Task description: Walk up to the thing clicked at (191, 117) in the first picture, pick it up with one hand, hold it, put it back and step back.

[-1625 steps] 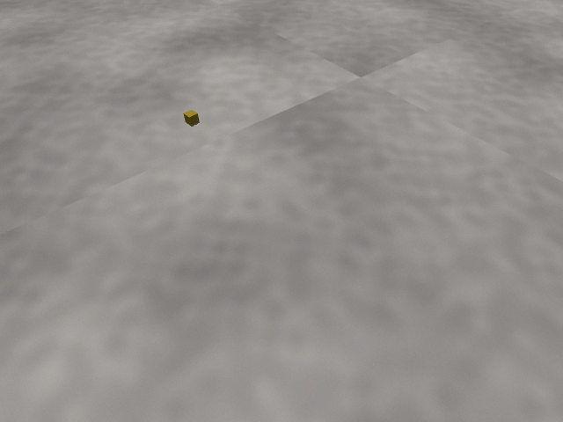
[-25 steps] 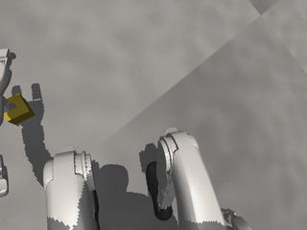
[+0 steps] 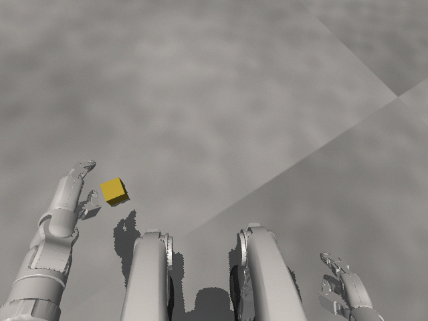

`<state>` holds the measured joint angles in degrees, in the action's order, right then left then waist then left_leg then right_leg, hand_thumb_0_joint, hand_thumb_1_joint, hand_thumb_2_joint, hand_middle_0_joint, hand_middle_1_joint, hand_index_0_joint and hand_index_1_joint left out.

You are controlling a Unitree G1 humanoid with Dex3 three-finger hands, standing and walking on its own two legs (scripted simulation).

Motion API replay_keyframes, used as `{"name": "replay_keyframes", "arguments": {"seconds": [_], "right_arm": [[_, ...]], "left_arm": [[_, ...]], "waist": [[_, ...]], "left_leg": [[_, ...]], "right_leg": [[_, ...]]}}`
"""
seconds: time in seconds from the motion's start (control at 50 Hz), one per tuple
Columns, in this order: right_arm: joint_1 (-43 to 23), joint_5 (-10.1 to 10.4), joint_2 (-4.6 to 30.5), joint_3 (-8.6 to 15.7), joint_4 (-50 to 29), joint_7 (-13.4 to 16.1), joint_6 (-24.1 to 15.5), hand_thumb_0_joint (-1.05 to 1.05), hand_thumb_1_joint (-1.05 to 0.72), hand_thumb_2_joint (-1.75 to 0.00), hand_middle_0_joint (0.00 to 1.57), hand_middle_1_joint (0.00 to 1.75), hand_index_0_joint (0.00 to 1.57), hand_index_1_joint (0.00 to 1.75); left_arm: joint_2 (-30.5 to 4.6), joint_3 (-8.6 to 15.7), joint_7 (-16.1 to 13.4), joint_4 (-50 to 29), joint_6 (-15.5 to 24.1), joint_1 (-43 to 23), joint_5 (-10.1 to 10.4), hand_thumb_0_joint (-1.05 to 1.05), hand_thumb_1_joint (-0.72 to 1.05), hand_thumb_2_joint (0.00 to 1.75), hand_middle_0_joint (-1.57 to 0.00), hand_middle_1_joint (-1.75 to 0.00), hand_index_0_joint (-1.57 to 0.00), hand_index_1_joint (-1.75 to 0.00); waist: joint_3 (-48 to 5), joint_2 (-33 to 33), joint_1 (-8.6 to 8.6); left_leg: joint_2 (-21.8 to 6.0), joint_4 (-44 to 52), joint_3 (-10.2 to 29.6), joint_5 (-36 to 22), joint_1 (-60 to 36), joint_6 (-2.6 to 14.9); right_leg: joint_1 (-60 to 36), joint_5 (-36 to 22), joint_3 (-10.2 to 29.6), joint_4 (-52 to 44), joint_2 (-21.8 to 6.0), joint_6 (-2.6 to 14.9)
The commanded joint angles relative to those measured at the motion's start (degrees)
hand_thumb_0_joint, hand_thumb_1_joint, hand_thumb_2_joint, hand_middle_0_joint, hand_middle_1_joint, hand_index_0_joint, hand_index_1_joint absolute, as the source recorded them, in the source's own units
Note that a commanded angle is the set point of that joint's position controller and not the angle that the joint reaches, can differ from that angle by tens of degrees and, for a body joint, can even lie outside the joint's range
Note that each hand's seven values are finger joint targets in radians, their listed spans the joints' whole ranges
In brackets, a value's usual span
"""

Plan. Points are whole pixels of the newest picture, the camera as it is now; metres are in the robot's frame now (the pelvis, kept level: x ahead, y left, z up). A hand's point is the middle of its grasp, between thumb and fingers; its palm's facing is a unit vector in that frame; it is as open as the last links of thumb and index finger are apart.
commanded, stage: home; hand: left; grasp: from above
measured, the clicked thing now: (114, 191) +0.47 +0.29 -0.47
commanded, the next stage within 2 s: none
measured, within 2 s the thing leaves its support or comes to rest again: neither
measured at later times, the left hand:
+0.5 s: hand (48, 236) +0.26 +0.20 +0.10, palm faces +0.10 -0.97 -0.22, open 7.4 cm
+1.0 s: hand (6, 281) +0.22 +0.20 +0.17, palm faces +0.12 -0.97 -0.20, open 7.4 cm
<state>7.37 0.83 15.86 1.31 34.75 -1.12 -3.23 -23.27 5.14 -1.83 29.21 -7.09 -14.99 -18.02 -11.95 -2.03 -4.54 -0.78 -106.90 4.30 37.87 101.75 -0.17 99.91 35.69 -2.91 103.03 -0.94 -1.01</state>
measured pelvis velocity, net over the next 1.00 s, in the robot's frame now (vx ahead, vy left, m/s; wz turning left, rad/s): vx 0.07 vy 0.01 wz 0.06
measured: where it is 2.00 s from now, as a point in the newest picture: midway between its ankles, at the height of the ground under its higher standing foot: (203, 318)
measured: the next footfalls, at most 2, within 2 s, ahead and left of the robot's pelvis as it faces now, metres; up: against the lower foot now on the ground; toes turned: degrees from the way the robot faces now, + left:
none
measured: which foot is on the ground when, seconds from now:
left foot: down 0.00-1.00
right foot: down 0.00-1.00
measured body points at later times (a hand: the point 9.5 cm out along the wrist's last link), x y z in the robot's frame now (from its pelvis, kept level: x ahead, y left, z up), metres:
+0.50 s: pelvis +0.06 +0.01 +0.17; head +0.12 +0.03 +0.62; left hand +0.25 +0.25 +0.11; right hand +0.22 -0.23 +0.09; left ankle +0.07 +0.12 -0.47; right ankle +0.08 -0.13 -0.47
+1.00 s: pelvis +0.07 +0.01 +0.21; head +0.08 +0.01 +0.66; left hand +0.21 +0.25 +0.18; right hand +0.26 -0.23 +0.16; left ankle +0.07 +0.12 -0.47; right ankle +0.08 -0.13 -0.47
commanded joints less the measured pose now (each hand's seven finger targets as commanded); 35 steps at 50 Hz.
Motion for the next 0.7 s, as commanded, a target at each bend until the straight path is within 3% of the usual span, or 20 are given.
{"name": "replay_keyframes", "arguments": {"seconds": [0.0, 0.08, 0.18, 0.26, 0.3, 0.32, 0.36, 0.48, 0.52, 0.6, 0.68], "right_arm": [[4.0, 1.1, 8.3, 3.2, -5.9, 2.5, -2.4, 0.0, -0.9, -0.9, 0.2, 0.3, 0.2, 0.3], [1.6, 1.4, 7.7, 2.3, -7.8, 4.1, -3.4, 0.0, -0.9, -0.9, 0.2, 0.3, 0.2, 0.3], [1.3, 1.8, 6.2, 0.7, -8.7, 6.3, -4.9, 0.0, -0.9, -0.9, 0.2, 0.3, 0.2, 0.3], [2.4, 1.8, 5.4, -0.2, -8.6, 8.3, -5.9, 0.0, -0.9, -0.9, 0.2, 0.3, 0.2, 0.3], [3.2, 1.6, 4.8, -0.6, -9.4, 9.1, -6.3, 0.0, -0.9, -0.9, 0.2, 0.3, 0.2, 0.3], [3.6, 1.5, 4.5, -0.7, -9.1, 9.5, -6.5, 0.0, -0.9, -0.9, 0.2, 0.3, 0.2, 0.3], [4.5, 1.3, 4.4, -0.9, -9.8, 10.1, -6.9, 0.0, -0.9, -0.9, 0.2, 0.3, 0.2, 0.3], [6.8, 0.9, 3.3, -0.7, -12.1, 11.1, -8.1, 0.0, -0.9, -0.9, 0.2, 0.3, 0.2, 0.3], [7.2, 0.8, 3.1, -0.7, -12.8, 11.4, -8.5, 0.0, -0.9, -0.9, 0.2, 0.3, 0.2, 0.3], [7.4, 0.5, 3.0, -0.5, -13.3, 12.0, -9.4, 0.0, -0.9, -0.9, 0.2, 0.3, 0.2, 0.3], [6.7, 0.2, 3.1, -0.4, -13.8, 12.3, -10.6, 0.0, -0.9, -0.9, 0.2, 0.3, 0.2, 0.3]], "left_arm": [[-8.1, 3.4, -1.9, -15.7, -0.9, -5.0, 6.1, 0.0, 0.9, 0.9, -0.2, -0.3, -0.2, -0.3], [-4.6, 1.2, -2.0, -22.3, -4.4, -0.9, 11.9, 0.0, 0.9, 0.9, -0.2, -0.3, -0.2, -0.3], [-1.7, 1.8, -3.0, -25.4, -8.4, 7.4, 16.9, 0.0, 0.9, 0.9, -0.2, -0.3, -0.2, -0.3], [-0.1, 2.8, -3.3, -26.6, -10.6, 15.3, 19.3, 0.0, 0.9, 0.9, -0.2, -0.3, -0.2, -0.3], [0.7, 2.8, -3.4, -29.4, -11.4, 18.9, 20.2, 0.0, 0.9, 0.9, -0.2, -0.3, -0.2, -0.3], [1.7, 2.1, -3.2, -29.9, -11.8, 19.6, 20.4, 0.0, 0.9, 0.9, -0.2, -0.3, -0.2, -0.3], [2.3, 2.3, -3.1, -31.0, -12.6, 24.5, 20.8, 0.0, 0.9, 0.9, -0.2, -0.3, -0.2, -0.3], [3.8, 1.9, -2.7, -39.4, -13.9, 34.4, 21.5, 0.0, 0.9, 0.9, -0.2, -0.3, -0.2, -0.3], [4.8, 0.7, -2.6, -42.0, -14.6, 37.8, 21.6, 0.0, 0.9, 0.9, -0.2, -0.3, -0.2, -0.3], [5.5, 0.0, -2.0, -44.6, -15.5, 42.3, 21.5, 0.0, 0.9, 0.9, -0.2, -0.3, -0.2, -0.3], [5.5, -0.4, -1.1, -46.3, -16.1, 42.9, 21.3, 0.0, 0.9, 0.9, -0.2, -0.3, -0.2, -0.3]], "waist": [[-26.5, -7.3, -0.69], [-24.7, -5.9, -1.43], [-19.6, -4.1, -1.0], [-16.9, -4.5, -0.41], [-16.5, -4.7, 0.02], [-15.9, -4.5, -0.6], [-14.5, -4.3, 0.28], [-11.5, -3.3, 1.14], [-10.2, -2.9, 1.16], [-6.0, -1.3, 1.52], [-1.1, 0.0, 1.56]], "left_leg": [[-0.3, 23.4, 0.9, -3.5, -30.0, 1.25], [-0.2, 29.1, 1.5, -2.0, -36.2, 1.32], [0.1, 35.7, 1.5, -3.0, -42.4, 1.23], [0.0, 40.6, 1.5, -10.4, -48.6, 0.82], [0.2, 42.5, 0.4, -14.7, -51.4, 0.86], [0.2, 43.4, 0.3, -17.3, -52.6, 0.82], [0.2, 45.7, 0.1, -20.4, -55.9, 0.6], [0.4, 52.5, -0.7, -25.6, -63.0, 0.45], [0.5, 54.1, -1.1, -27.0, -65.1, 0.51], [0.2, 57.1, -0.5, -27.4, -66.6, 0.46], [0.2, 59.7, -0.5, -21.9, -66.5, 0.95]], "right_leg": [[-22.5, -5.5, 0.0, -18.5, 1.3, 2.62], [-28.2, -4.6, 0.7, -25.0, 1.4, 2.31], [-36.1, -5.3, 1.3, -32.8, 1.4, 2.02], [-42.3, -11.0, 0.8, -37.3, 1.5, 2.06], [-46.8, -14.4, 0.7, -39.8, 1.7, 2.11], [-48.5, -16.5, 0.6, -40.8, 1.8, 2.08], [-51.5, -18.5, 0.3, -43.0, 1.9, 2.17], [-60.9, -22.9, -0.7, -50.1, 2.5, 1.96], [-63.3, -24.2, -1.0, -52.3, 2.7, 1.88], [-64.8, -23.9, -1.8, -54.7, 3.1, 1.78], [-64.7, -19.4, -2.0, -57.5, 3.0, 1.36]]}}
